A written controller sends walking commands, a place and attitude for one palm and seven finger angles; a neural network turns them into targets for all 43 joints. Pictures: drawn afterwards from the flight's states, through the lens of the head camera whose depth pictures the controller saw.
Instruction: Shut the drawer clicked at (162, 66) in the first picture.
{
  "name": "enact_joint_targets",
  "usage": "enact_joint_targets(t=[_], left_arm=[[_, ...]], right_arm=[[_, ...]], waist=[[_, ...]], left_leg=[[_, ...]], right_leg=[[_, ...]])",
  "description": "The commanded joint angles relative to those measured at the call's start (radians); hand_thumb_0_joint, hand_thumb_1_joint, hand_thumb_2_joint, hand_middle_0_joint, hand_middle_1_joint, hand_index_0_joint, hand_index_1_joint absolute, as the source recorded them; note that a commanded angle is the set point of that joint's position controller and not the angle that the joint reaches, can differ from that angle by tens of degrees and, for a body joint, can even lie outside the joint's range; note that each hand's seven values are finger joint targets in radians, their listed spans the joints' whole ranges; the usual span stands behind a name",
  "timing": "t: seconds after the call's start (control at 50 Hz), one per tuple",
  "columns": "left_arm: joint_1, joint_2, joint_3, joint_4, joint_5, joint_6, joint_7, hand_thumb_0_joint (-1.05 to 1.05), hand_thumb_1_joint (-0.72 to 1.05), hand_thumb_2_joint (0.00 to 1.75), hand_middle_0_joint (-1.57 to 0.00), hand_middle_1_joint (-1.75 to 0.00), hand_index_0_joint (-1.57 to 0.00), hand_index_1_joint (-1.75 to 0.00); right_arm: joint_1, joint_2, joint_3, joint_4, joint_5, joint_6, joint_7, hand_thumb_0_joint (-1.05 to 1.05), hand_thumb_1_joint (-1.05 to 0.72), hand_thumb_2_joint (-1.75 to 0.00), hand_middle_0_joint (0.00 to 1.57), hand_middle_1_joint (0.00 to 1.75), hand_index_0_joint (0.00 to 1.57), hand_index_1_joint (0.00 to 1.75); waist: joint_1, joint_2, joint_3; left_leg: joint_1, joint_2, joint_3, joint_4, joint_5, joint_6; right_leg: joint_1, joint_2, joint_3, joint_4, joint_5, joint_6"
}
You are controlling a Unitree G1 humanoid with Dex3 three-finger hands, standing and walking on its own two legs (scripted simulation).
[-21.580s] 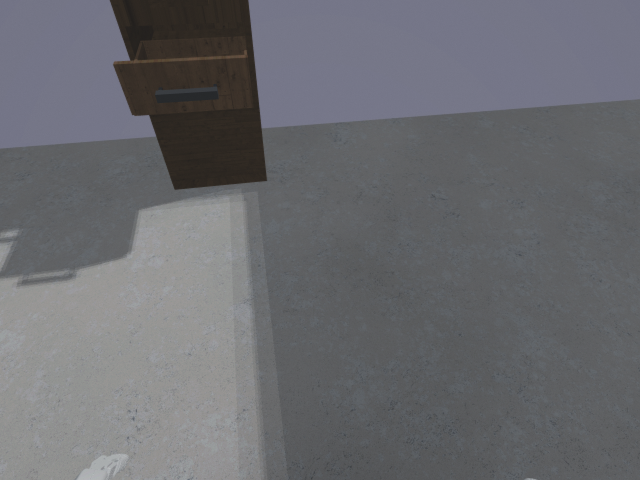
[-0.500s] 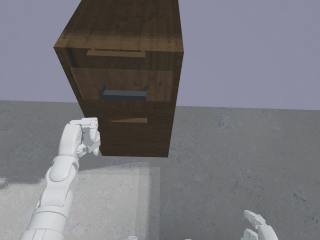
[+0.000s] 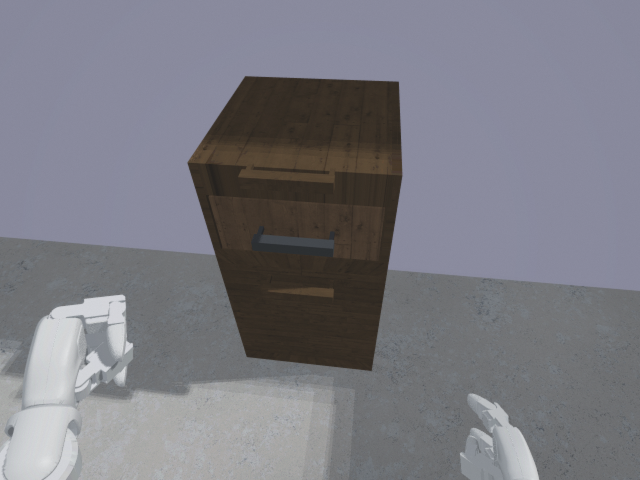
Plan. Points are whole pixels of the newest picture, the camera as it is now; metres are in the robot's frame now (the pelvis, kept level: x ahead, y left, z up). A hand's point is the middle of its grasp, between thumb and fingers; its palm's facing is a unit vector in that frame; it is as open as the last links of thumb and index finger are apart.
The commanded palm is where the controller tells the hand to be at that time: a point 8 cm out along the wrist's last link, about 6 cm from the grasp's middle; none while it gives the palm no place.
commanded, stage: draw the hand back to the body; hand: left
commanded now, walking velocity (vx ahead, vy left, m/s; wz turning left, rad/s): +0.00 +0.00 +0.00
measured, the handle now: (294, 238) +0.64 +0.13 -0.13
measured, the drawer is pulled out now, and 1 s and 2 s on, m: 0.00 0.00 0.00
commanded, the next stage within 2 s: step back with the hand held close in 0.30 s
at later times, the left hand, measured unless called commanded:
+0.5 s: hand (89, 365) +0.17 +0.22 +0.17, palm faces +0.39 -0.83 -0.40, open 3.3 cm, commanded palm +0.12 +0.26 +0.18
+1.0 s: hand (48, 404) +0.13 +0.24 +0.16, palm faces +0.33 -0.81 -0.49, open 3.2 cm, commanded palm +0.08 +0.28 +0.18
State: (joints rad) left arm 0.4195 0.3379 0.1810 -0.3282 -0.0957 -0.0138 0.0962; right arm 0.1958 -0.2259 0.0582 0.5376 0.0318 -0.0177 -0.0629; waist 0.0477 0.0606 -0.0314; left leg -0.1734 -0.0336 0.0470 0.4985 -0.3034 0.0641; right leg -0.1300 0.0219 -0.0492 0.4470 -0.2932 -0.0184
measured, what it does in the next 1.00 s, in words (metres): shifts its weight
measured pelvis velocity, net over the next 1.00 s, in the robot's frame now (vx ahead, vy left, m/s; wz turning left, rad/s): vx -0.06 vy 0.00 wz -0.02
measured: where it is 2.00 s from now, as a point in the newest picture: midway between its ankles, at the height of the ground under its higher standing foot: outside the picture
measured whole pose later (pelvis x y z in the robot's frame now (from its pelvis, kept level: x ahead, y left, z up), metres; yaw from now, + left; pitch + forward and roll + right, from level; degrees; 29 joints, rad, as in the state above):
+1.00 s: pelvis -0.06 +0.00 +0.00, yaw -1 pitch +1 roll -1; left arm 0.63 0.40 0.37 -0.54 -0.06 -0.21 0.13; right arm 0.17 -0.23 -0.02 0.54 0.01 0.00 -0.07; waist 0.01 0.04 0.02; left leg -0.30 -0.03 0.07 0.49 -0.20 0.08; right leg -0.27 0.02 -0.03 0.47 -0.20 -0.01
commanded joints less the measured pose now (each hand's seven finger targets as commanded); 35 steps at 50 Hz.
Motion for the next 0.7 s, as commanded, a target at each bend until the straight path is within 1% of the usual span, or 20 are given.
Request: enact_joint_targets(t=[0.0, 0.02, 0.04, 0.08, 0.1, 0.12, 0.16, 0.2, 0.24, 0.28, 0.34, 0.4, 0.42, 0.44, 0.46, 0.5, 0.54, 0.6, 0.62, 0.68], left_arm=[[-0.029, 0.187, 0.169, -0.36, 0.001, -0.079, 0.016, 0.0, 0.9, 0.9, -1.4, -1.6, -1.4, -1.6], [-0.009, 0.172, 0.161, -0.386, -0.003, -0.083, 0.013, 0.0, 0.9, 0.9, -1.4, -1.6, -1.4, -1.6], [0.013, 0.181, 0.18, -0.399, -0.002, -0.087, 0.013, 0.0, 0.9, 0.9, -1.4, -1.6, -1.4, -1.6], [0.07, 0.19, 0.218, -0.403, -0.007, -0.092, 0.014, 0.0, 0.9, 0.9, -1.4, -1.6, -1.4, -1.6], [0.104, 0.198, 0.244, -0.383, -0.006, -0.093, 0.013, 0.0, 0.9, 0.9, -1.4, -1.6, -1.4, -1.6], [0.107, 0.152, 0.202, -0.343, -0.006, -0.093, 0.008, 0.0, 0.9, 0.9, -1.4, -1.6, -1.4, -1.6], [0.087, 0.119, 0.178, -0.295, -0.005, -0.09, 0.006, 0.0, 0.9, 0.9, -1.4, -1.6, -1.4, -1.6], [0.052, 0.12, 0.171, -0.278, -0.001, -0.094, 0.008, 0.0, 0.9, 0.9, -1.4, -1.6, -1.4, -1.6], [0.014, 0.143, 0.184, -0.309, 0.003, -0.107, 0.015, 0.0, 0.9, 0.9, -1.4, -1.6, -1.4, -1.6], [0.014, 0.172, 0.206, -0.359, 0.006, -0.121, 0.023, 0.0, 0.9, 0.9, -1.4, -1.6, -1.4, -1.6], [0.023, 0.2, 0.222, -0.418, 0.009, -0.131, 0.033, 0.0, 0.9, 0.9, -1.4, -1.6, -1.4, -1.6], [0.037, 0.198, 0.228, -0.393, 0.01, -0.124, 0.036, 0.0, 0.9, 0.9, -1.4, -1.6, -1.4, -1.6], [-0.094, 0.316, 0.367, -0.464, 0.016, -0.177, 0.041, 0.0, 0.9, 0.9, -1.4, -1.6, -1.4, -1.6], [-0.004, 0.231, 0.311, -0.334, 0.024, -0.187, 0.033, 0.0, 0.9, 0.9, -1.4, -1.6, -1.4, -1.6], [0.047, 0.192, 0.273, -0.29, 0.029, -0.187, 0.029, 0.0, 0.9, 0.9, -1.4, -1.6, -1.4, -1.6], [0.083, 0.158, 0.252, -0.276, 0.033, -0.206, 0.023, 0.0, 0.9, 0.9, -1.4, -1.6, -1.4, -1.6], [0.149, 0.148, 0.245, -0.266, 0.032, -0.219, 0.019, 0.0, 0.9, 0.9, -1.4, -1.6, -1.4, -1.6], [0.206, 0.177, 0.271, -0.313, 0.028, -0.232, 0.022, 0.0, 0.9, 0.9, -1.4, -1.6, -1.4, -1.6], [0.221, 0.192, 0.287, -0.334, 0.029, -0.237, 0.025, 0.0, 0.9, 0.9, -1.4, -1.6, -1.4, -1.6], [0.243, 0.231, 0.32, -0.424, 0.025, -0.247, 0.035, 0.0, 0.9, 0.9, -1.4, -1.6, -1.4, -1.6]], right_arm=[[-0.111, -0.106, -0.046, -0.147, -0.006, -0.086, 0.008, 0.0, -0.9, -0.9, 0.2, 0.3, 0.2, 0.3], [-0.11, -0.105, -0.049, -0.148, -0.003, -0.092, 0.01, 0.0, -0.9, -0.9, 0.2, 0.3, 0.2, 0.3], [-0.108, -0.107, -0.051, -0.144, -0.005, -0.097, 0.012, 0.0, -0.9, -0.9, 0.2, 0.3, 0.2, 0.3], [-0.111, -0.106, -0.058, -0.137, -0.006, -0.105, 0.013, 0.0, -0.9, -0.9, 0.2, 0.3, 0.2, 0.3], [-0.122, -0.105, -0.063, -0.133, -0.005, -0.107, 0.011, 0.0, -0.9, -0.9, 0.2, 0.3, 0.2, 0.3], [-0.114, -0.105, -0.061, -0.126, -0.004, -0.104, 0.01, 0.0, -0.9, -0.9, 0.2, 0.3, 0.2, 0.3], [-0.11, -0.113, -0.068, -0.119, -0.003, -0.097, 0.009, 0.0, -0.9, -0.9, 0.2, 0.3, 0.2, 0.3], [-0.114, -0.12, -0.073, -0.115, -0.003, -0.095, 0.001, 0.0, -0.9, -0.9, 0.2, 0.3, 0.2, 0.3], [-0.116, -0.119, -0.07, -0.12, -0.005, -0.101, -0.005, 0.0, -0.9, -0.9, 0.2, 0.3, 0.2, 0.3], [-0.121, -0.112, -0.071, -0.122, -0.01, -0.116, -0.011, 0.0, -0.9, -0.9, 0.2, 0.3, 0.2, 0.3], [-0.125, -0.106, -0.063, -0.12, -0.012, -0.142, -0.014, 0.0, -0.9, -0.9, 0.2, 0.3, 0.2, 0.3], [-0.129, -0.1, -0.062, -0.106, -0.013, -0.157, -0.015, 0.0, -0.9, -0.9, 0.2, 0.3, 0.2, 0.3], [-0.112, -0.129, -0.071, -0.132, -0.017, -0.129, -0.01, 0.0, -0.9, -0.9, 0.2, 0.3, 0.2, 0.3], [-0.098, -0.112, -0.076, -0.099, -0.023, -0.113, -0.007, 0.0, -0.9, -0.9, 0.2, 0.3, 0.2, 0.3], [-0.104, -0.114, -0.082, -0.099, -0.022, -0.1, -0.002, 0.0, -0.9, -0.9, 0.2, 0.3, 0.2, 0.3], [-0.111, -0.12, -0.091, -0.106, -0.027, -0.085, 0.004, 0.0, -0.9, -0.9, 0.2, 0.3, 0.2, 0.3], [-0.105, -0.124, -0.098, -0.107, -0.024, -0.066, 0.01, 0.0, -0.9, -0.9, 0.2, 0.3, 0.2, 0.3], [-0.119, -0.126, -0.109, -0.128, -0.021, -0.044, 0.011, 0.0, -0.9, -0.9, 0.2, 0.3, 0.2, 0.3], [-0.118, -0.121, -0.11, -0.135, -0.019, -0.038, 0.01, 0.0, -0.9, -0.9, 0.2, 0.3, 0.2, 0.3], [-0.117, -0.123, -0.117, -0.159, -0.014, -0.027, 0.005, 0.0, -0.9, -0.9, 0.2, 0.3, 0.2, 0.3]], waist=[[0.0, 0.053, -0.083], [-0.007, 0.04, -0.079], [-0.002, 0.044, -0.073], [0.005, -0.015, -0.066], [0.012, -0.015, -0.036], [-0.003, -0.034, 0.004], [-0.015, -0.065, 0.046], [-0.019, -0.086, 0.071], [-0.011, -0.038, 0.038], [0.001, -0.014, -0.032], [0.013, 0.031, -0.074], [0.013, 0.032, -0.019], [-0.034, -0.018, 0.113], [-0.044, -0.072, 0.119], [-0.047, -0.087, 0.125], [-0.046, -0.054, 0.099], [-0.045, -0.025, 0.027], [-0.035, -0.034, -0.061], [-0.034, -0.058, -0.098], [-0.033, -0.05, -0.173]], left_leg=[[0.095, 0.078, -0.103, -0.085, 0.404, -0.047], [0.1, 0.081, -0.103, -0.089, 0.407, -0.048], [0.096, 0.08, -0.1, -0.09, 0.407, -0.048], [0.083, 0.077, -0.094, -0.09, 0.384, -0.042], [0.072, 0.076, -0.086, -0.094, 0.346, -0.041], [0.06, 0.075, -0.083, -0.099, 0.317, -0.04], [0.042, 0.072, -0.077, -0.104, 0.238, -0.033], [0.039, 0.068, -0.078, -0.105, 0.183, -0.025], [0.043, 0.06, -0.081, -0.112, 0.137, -0.02], [0.067, 0.054, -0.074, -0.105, 0.158, -0.016], [0.075, 0.05, -0.076, -0.101, 0.198, -0.02], [0.066, 0.05, -0.072, -0.098, 0.211, -0.025], [-0.032, 0.069, -0.094, -0.079, 0.11, -0.003], [-0.022, 0.065, -0.101, -0.049, 0.091, -0.005], [-0.007, 0.067, -0.1, -0.042, 0.101, -0.006], [-0.014, 0.073, -0.097, -0.067, 0.142, -0.009], [-0.012, 0.089, -0.094, -0.095, 0.207, -0.006], [-0.013, 0.095, -0.089, -0.102, 0.307, -0.004], [-0.015, 0.1, -0.088, -0.101, 0.345, -0.004], [-0.016, 0.11, -0.088, -0.082, 0.438, -0.002]], right_leg=[[0.0, -0.015, 0.03, -0.063, 0.284, -0.018], [0.002, -0.016, 0.028, -0.061, 0.285, -0.016], [0.004, -0.016, 0.029, -0.063, 0.287, -0.016], [0.012, -0.014, 0.026, -0.068, 0.293, -0.014], [0.005, -0.01, 0.03, -0.082, 0.279, -0.016], [-0.012, -0.013, 0.028, -0.079, 0.264, -0.014], [-0.042, -0.014, 0.03, -0.096, 0.212, -0.009], [-0.062, -0.015, 0.034, -0.115, 0.165, -0.006], [-0.049, -0.023, 0.043, -0.115, 0.119, -0.007], [-0.014, -0.029, 0.05, -0.105, 0.143, -0.009], [0.022, -0.032, 0.054, -0.096, 0.185, -0.015], [0.002, -0.028, 0.056, -0.112, 0.199, -0.017], [-0.102, -0.089, 0.2, -0.181, 0.206, -0.011], [-0.132, -0.115, 0.212, -0.203, 0.169, -0.017], [-0.152, -0.121, 0.22, -0.212, 0.164, -0.016], [-0.128, -0.111, 0.185, -0.192, 0.191, -0.009], [-0.065, -0.102, 0.143, -0.136, 0.265, 0.003], [-0.002, -0.095, 0.111, -0.084, 0.371, 0.015], [0.027, -0.092, 0.102, -0.064, 0.406, 0.017], [0.064, -0.09, 0.098, -0.014, 0.497, 0.022]])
